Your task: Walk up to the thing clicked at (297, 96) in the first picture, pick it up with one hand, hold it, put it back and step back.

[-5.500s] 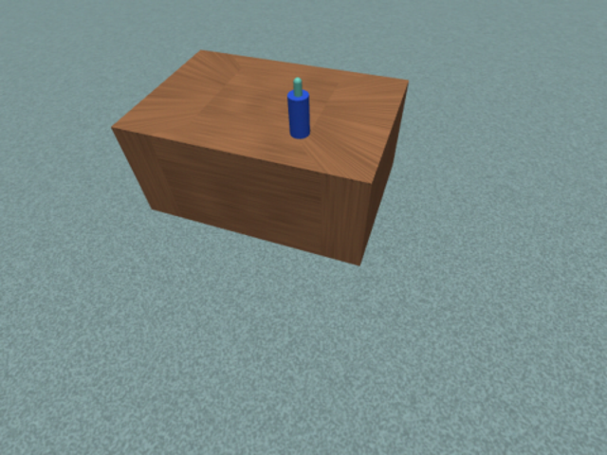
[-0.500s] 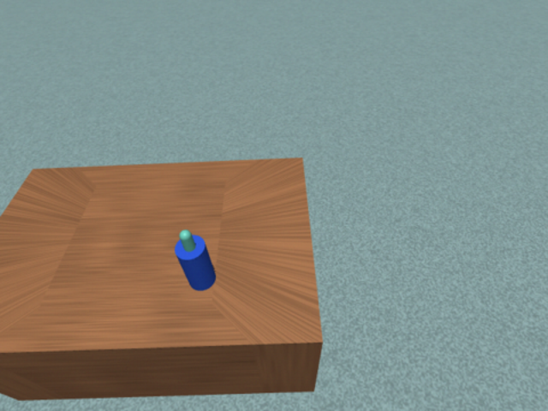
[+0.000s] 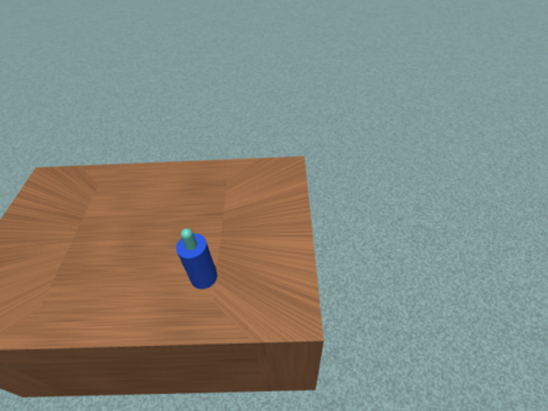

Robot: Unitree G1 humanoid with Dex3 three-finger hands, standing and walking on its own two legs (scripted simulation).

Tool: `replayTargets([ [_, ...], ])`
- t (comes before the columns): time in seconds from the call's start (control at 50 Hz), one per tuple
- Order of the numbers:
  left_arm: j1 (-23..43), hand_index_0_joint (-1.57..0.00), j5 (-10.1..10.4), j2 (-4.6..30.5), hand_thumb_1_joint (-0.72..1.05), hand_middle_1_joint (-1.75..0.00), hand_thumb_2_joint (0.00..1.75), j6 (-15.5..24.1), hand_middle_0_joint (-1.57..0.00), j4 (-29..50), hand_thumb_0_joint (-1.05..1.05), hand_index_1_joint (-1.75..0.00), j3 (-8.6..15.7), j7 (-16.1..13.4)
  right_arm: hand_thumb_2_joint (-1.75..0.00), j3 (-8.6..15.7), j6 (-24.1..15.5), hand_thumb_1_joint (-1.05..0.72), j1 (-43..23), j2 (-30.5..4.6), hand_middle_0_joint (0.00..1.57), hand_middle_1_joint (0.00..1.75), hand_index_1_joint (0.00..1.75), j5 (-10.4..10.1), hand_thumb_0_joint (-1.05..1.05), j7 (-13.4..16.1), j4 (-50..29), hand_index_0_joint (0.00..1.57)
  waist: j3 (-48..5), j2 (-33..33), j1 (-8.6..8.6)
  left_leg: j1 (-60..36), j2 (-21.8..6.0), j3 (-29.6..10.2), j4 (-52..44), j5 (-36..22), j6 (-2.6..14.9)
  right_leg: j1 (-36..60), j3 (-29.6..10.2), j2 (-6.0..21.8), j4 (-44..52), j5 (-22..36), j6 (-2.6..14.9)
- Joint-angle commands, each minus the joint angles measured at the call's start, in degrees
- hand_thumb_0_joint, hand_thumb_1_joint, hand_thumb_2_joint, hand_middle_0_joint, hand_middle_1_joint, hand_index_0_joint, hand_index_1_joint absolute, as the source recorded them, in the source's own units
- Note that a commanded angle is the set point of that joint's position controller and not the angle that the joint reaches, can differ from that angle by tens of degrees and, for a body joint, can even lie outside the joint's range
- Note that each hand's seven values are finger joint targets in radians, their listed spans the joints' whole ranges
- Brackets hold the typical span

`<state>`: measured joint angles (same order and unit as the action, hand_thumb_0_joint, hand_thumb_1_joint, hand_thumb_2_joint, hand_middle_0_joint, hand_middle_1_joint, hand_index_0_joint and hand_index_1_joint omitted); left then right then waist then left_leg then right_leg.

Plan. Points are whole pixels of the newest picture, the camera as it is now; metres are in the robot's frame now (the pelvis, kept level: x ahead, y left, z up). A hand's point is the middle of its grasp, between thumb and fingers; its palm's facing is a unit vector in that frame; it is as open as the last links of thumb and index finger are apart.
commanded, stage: stand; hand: left
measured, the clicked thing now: (195, 256) +0.52 +0.22 -0.23
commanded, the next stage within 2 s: go down in 0.78 s
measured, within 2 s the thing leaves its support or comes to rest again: neither
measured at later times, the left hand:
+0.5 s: hand out of the picture +0.08 +0.26 -0.15, palm faces -0.01 -0.94 -0.35, open 7.4 cm
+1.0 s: hand out of the picture +0.11 +0.25 -0.15, palm faces +0.04 -0.94 -0.34, open 8.3 cm
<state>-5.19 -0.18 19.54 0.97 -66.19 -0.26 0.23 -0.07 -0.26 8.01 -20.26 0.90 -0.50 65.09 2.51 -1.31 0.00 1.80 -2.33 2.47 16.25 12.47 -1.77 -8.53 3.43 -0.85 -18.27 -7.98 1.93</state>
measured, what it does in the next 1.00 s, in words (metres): stands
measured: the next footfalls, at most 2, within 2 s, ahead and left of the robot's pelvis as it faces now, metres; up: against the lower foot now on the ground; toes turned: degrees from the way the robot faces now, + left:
none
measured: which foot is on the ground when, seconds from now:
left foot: down 0.00-1.00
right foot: down 0.00-1.00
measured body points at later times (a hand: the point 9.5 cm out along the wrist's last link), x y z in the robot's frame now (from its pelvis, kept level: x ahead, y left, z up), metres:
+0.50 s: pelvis +0.01 +0.00 +0.00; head +0.01 -0.01 +0.45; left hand +0.08 +0.30 -0.13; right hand +0.08 -0.30 -0.14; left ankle -0.04 +0.14 -0.75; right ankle +0.02 -0.09 -0.75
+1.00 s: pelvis -0.01 +0.00 -0.01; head +0.04 -0.01 +0.44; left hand +0.11 +0.30 -0.13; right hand +0.11 -0.28 -0.14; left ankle -0.04 +0.14 -0.75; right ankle +0.02 -0.09 -0.75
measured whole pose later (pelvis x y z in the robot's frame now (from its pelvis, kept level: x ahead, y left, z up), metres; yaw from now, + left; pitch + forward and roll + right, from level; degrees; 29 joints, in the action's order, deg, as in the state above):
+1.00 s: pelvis -0.01 +0.00 -0.01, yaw +1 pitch +1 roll +0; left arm -3.3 2.5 18.2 0.6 -57.8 1.1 -1.1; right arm 1.1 -4.9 5.6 -19.1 -3.6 1.7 56.1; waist 4.5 -1.5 0.6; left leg 9.2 -1.9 1.6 23.8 15.4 -1.3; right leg -14.9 4.1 0.0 -24.2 -10.3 1.7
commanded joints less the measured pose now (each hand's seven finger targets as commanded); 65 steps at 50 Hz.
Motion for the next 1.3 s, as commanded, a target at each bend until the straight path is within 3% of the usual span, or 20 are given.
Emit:
replayTargets([
  [0.0, 2.9, -0.2, 0.0, 13.1, 0.9, -0.3, 0.9, 1.0, -0.2, 3.4, 0.0, -0.3, 2.4, -0.8, -0.9, 1.9, -1.2, -0.9, -1.0, -11.5, 0.2, 0.3, 0.3, 0.0, 0.0, 1.0, -2.9, 0.2, -3.0, 1.4, 0.36, 4.2, -6.3, -5.0, -2.8, -3.6, 2.54, 3.2, -9.0, 8.9, 3.2, 5.8, -0.31],
  [0.2, 2.5, -0.2, 0.1, 12.8, 0.9, -0.3, 0.9, 1.2, -0.2, 3.3, 0.0, -0.3, 2.4, -0.8, -0.9, 1.7, -1.5, -0.9, -0.9, -11.6, 0.2, 0.3, 0.3, -0.1, 0.0, 1.1, -3.0, 0.2, -4.1, 1.0, 0.19, 3.1, -6.6, -5.1, -3.0, -8.1, 2.34, 4.9, -8.4, 9.0, 2.1, 11.7, -0.18],
  [0.54, 2.4, -0.2, 0.0, 12.9, 0.9, -0.3, 0.9, 1.0, -0.2, 3.2, 0.0, -0.3, 2.7, -0.8, -0.9, 1.8, -1.5, -0.9, -1.5, -11.7, 0.2, 0.3, 0.3, -0.1, 0.0, 1.2, -3.6, 0.2, -3.7, 0.9, 0.11, 3.2, -6.6, -5.3, -3.4, -6.6, 2.28, 4.6, -8.2, 8.9, 2.3, 8.5, -0.18],
  [0.68, 2.2, -0.2, -0.1, 12.6, 0.9, -0.3, 0.9, 1.1, -0.2, 3.3, 0.0, -0.3, 2.5, -0.8, -0.9, 1.8, -1.6, -0.9, -1.7, -12.0, 0.2, 0.3, 0.3, -0.1, 0.0, 1.3, -3.7, 0.2, -4.6, 0.9, 0.02, 2.3, -6.9, -5.5, -2.9, -8.9, 2.4, 4.7, -8.1, 9.2, 1.8, 11.8, -0.13],
  [0.84, 1.9, -0.2, 0.1, 12.7, 0.9, -0.3, 0.9, 1.1, -0.2, 2.9, 0.0, -0.3, 2.5, -0.9, -0.9, 1.7, -1.4, -0.9, -1.4, -11.9, 0.2, 0.3, 0.3, -0.2, 0.0, 1.2, -3.4, 0.2, -4.1, 0.9, 0.0, 2.4, -6.6, -5.4, -3.0, -7.9, 2.31, 5.1, -8.0, 9.0, 2.2, 10.7, -0.48],
  [0.86, 1.9, -0.17, 0.0, 13.0, 0.82, -0.22, 0.82, 1.1, -0.15, 2.9, 0.0, -0.22, 2.6, -0.8, -0.82, 1.6, -1.4, -0.82, -1.5, -11.6, 0.12, 0.22, 0.22, -0.1, 0.0, 1.2, -3.4, 0.12, -4.3, 1.6, -0.07, 2.5, -6.7, -5.3, -3.0, -8.0, 2.41, 4.9, -8.0, 9.1, 2.2, 10.9, -0.36],
  [0.88, 22.0, -0.09, 4.3, 1.4, 0.74, -0.14, 0.74, 5.3, -0.07, 23.0, 0.0, -0.14, 0.7, -1.2, -0.74, -0.6, -8.4, -0.74, -21.6, -0.2, 0.04, 0.14, 0.14, -6.1, 0.0, 2.1, -23.5, 0.05, -2.5, 0.7, 1.89, 12.9, 3.1, 0.3, 4.3, -4.8, 2.63, -2.1, -1.9, 2.6, -1.9, 3.1, -1.4],
  [0.9, 19.6, -0.01, 4.2, 7.5, 0.66, -0.06, 0.66, 4.8, -0.02, 24.4, 0.0, -0.06, 2.7, -2.0, -0.66, -0.1, -9.9, -0.66, -19.2, -3.7, 0.04, 0.06, 0.06, -5.8, 0.0, 2.6, -25.1, 0.05, -4.1, 0.9, 1.22, 11.2, 3.3, 0.6, 4.3, -2.6, 2.91, -0.3, -2.6, 3.3, -0.8, -0.1, -1.72],
  [0.92, 11.6, 0.0, 3.7, 11.8, 0.58, 0.0, 0.58, 2.6, -0.02, 17.9, 0.0, -0.03, 3.3, -2.7, -0.58, 2.9, -9.3, -0.58, -14.5, -9.2, 0.04, 0.05, 0.05, -5.9, 0.0, 3.6, -20.3, 0.05, -1.8, 1.3, 0.33, 13.7, 2.9, 0.5, 4.3, 0.4, 2.35, -1.4, -2.3, 2.7, -1.3, -3.6, -1.41],
  [0.94, 7.1, -0.01, 3.0, 16.8, 0.5, 0.0, 0.5, -0.1, -0.03, 12.7, 0.0, -0.02, 7.1, -3.2, -0.5, 6.2, -8.3, -0.5, -10.9, -12.5, 0.04, 0.05, 0.05, -5.8, 0.0, 4.3, -14.9, 0.05, -3.6, 0.8, 0.01, 16.1, 2.8, 0.1, 7.0, -0.8, 2.12, -2.5, -2.3, 2.6, -3.7, -2.2, -1.34],
  [0.96, 8.6, -0.02, 2.6, 16.1, 0.42, 0.0, 0.42, -1.5, -0.04, 13.0, 0.0, -0.02, 7.0, -3.0, -0.42, 7.2, -8.4, -0.42, -12.1, -12.6, 0.04, 0.05, 0.05, -5.7, 0.0, 4.5, -15.7, 0.05, -6.6, 2.0, -0.18, 17.4, 2.8, -0.2, 9.5, -2.4, 2.38, -3.0, -2.3, 2.5, -6.2, 0.3, -1.37],
  [1.0, 11.2, -0.03, 1.8, 11.3, 0.29, 0.0, 0.26, -2.5, -0.05, 15.6, 0.0, -0.02, 6.1, -2.7, -0.26, 6.6, -9.4, -0.26, -14.1, -7.7, 0.05, 0.05, 0.05, -4.7, 0.0, 4.0, -16.8, 0.05, -16.3, 1.0, -0.44, 18.3, 3.1, -0.7, 13.0, -5.2, 2.64, -0.6, -2.5, 2.7, -10.6, 4.9, -1.57],
  [1.02, 8.8, -0.04, 0.7, 12.2, 0.21, -0.01, 0.21, -3.9, -0.06, 16.0, 0.0, -0.03, 8.0, -2.3, -0.22, 8.4, -8.9, -0.18, -8.0, -7.5, 0.05, 0.05, 0.05, -3.7, 0.0, 3.8, -16.1, 0.05, -17.4, 0.5, 0.13, 19.9, 3.3, -0.9, 14.3, -6.2, 2.8, -1.7, -2.4, 2.5, -12.1, 6.6, -1.45],
  [1.04, 0.5, -0.05, 0.0, 12.3, 0.15, -0.01, 0.19, -5.9, -0.06, 14.3, 0.0, -0.03, 9.4, -1.8, -0.2, 10.2, -8.3, -0.1, -0.3, -7.8, 0.05, 0.05, 0.05, -3.3, 0.0, 3.4, -15.7, 0.05, -17.8, 1.1, -0.2, 20.7, 3.8, -0.6, 14.7, -6.8, 2.86, -1.4, -2.1, 2.5, -12.5, 7.5, -1.34],
  [1.06, -3.9, -0.06, -0.2, 11.5, 0.12, -0.01, 0.15, -7.5, -0.07, 15.7, 0.0, -0.02, 9.3, -1.4, -0.19, 10.6, -7.9, -0.04, 3.7, -7.7, 0.05, 0.05, 0.05, -3.4, 0.0, 3.3, -16.3, 0.05, -18.6, 2.3, 0.26, 19.8, 4.3, -0.2, 14.3, -7.8, 2.98, -0.5, -2.2, 2.5, -12.0, 9.5, -1.47],
  [1.1, 0.5, -0.07, -0.3, 12.4, -0.01, -0.01, 0.11, -10.2, -0.07, 27.2, 0.0, -0.01, 9.0, -0.6, -0.16, 11.0, -7.7, 0.07, 1.5, -8.8, 0.05, 0.05, 0.05, -3.8, 0.0, 3.2, -24.4, 0.05, -22.0, 2.6, 1.5, 16.1, 4.5, -0.2, 12.5, -10.0, 3.04, 0.8, -1.9, 2.5, -10.2, 11.8, -1.72],
  [1.14, -2.0, -0.07, -0.4, 10.1, -0.11, -0.02, 0.08, -13.9, -0.07, 27.3, 0.0, -0.02, 8.1, 0.5, -0.13, 8.5, -5.7, 0.19, 3.1, -5.3, 0.05, 0.05, 0.05, -4.4, 0.0, 2.3, -24.8, 0.05, -15.5, 2.7, 0.89, 17.7, 4.4, -0.4, 12.4, -9.3, 3.02, -4.5, -1.2, 1.9, -9.8, 9.0, -1.4],
  [1.2, 5.3, -0.08, -0.6, 9.0, -0.3, -0.03, 0.06, -15.7, -0.08, 33.0, 0.0, -0.04, 7.2, 0.7, -0.1, 8.6, -5.6, 0.3, -3.0, -5.0, 0.05, 0.05, 0.05, -4.0, 0.0, 2.3, -29.2, 0.05, -11.4, 4.5, 1.35, 21.6, 4.0, -0.7, 13.8, -1.3, 3.31, -10.1, -1.0, 2.0, -10.2, -0.4, -1.37],
  [1.24, 4.7, -0.08, -0.6, 9.5, -0.42, -0.04, 0.06, -15.8, -0.09, 36.9, 0.0, -0.05, 8.1, 0.3, -0.08, 9.3, -6.3, 0.35, -3.3, -5.4, 0.05, 0.05, 0.05, -3.6, 0.0, 2.4, -30.1, 0.05, -12.0, 2.6, 0.59, 22.0, 3.7, -0.9, 13.7, 2.1, 3.14, -10.5, -1.0, 1.9, -10.7, -4.2, -1.2],
  [1.28, 0.6, -0.08, -0.9, 9.7, -0.52, -0.04, 0.04, -16.1, -0.09, 40.4, 0.0, -0.05, 9.1, 0.0, -0.07, 10.8, -6.7, 0.41, -0.9, -6.6, 0.05, 0.05, 0.05, -3.1, 0.0, 3.0, -30.9, 0.05, -15.6, 0.9, 0.23, 20.5, 3.3, -1.4, 14.3, -2.4, 2.75, -9.1, -1.0, 1.8, -12.4, -0.3, -1.01],
])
